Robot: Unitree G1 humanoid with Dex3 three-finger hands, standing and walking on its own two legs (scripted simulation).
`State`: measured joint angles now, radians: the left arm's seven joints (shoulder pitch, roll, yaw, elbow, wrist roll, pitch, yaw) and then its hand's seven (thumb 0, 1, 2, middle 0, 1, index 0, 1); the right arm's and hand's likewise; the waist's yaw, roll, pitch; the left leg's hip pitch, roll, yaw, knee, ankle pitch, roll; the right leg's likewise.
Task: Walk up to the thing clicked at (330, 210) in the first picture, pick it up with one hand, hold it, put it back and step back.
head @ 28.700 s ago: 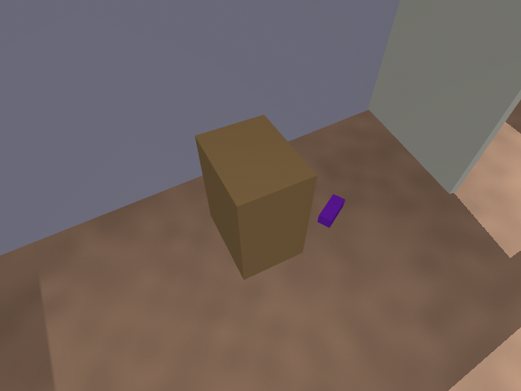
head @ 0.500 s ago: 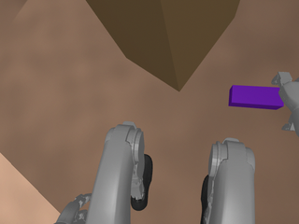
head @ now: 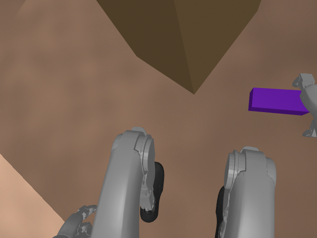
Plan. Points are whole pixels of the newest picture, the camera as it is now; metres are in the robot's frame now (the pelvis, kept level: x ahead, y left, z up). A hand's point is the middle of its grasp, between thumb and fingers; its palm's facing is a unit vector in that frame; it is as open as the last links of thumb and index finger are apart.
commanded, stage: rise first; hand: right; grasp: from above
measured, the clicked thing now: (277, 101) +0.49 -0.25 -0.31
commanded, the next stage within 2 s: approach in 1.64 s
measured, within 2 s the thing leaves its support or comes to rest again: neither
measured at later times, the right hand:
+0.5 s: hand (310, 107) +0.44 -0.29 -0.19, palm faces -0.47 +0.04 -0.88, open 14.0 cm
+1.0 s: hand (310, 107) +0.44 -0.29 -0.18, palm faces -0.46 +0.03 -0.89, open 13.6 cm
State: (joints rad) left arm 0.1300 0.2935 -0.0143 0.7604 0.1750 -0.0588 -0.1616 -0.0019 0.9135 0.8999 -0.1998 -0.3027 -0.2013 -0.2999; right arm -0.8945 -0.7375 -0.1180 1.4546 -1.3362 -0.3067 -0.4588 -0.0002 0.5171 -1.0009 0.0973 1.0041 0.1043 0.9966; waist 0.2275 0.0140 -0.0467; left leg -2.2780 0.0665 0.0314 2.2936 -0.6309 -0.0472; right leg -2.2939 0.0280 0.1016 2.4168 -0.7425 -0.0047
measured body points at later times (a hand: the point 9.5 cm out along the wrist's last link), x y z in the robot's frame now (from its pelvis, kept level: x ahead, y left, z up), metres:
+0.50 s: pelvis +0.00 +0.00 -0.01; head +0.24 -0.07 +0.36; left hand +0.04 +0.28 -0.10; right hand +0.46 -0.29 -0.14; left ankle +0.11 +0.14 -0.30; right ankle +0.06 -0.12 -0.30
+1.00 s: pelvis -0.01 +0.00 +0.00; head +0.23 -0.08 +0.37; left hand +0.04 +0.28 -0.10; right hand +0.46 -0.29 -0.13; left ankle +0.11 +0.14 -0.30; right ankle +0.06 -0.12 -0.30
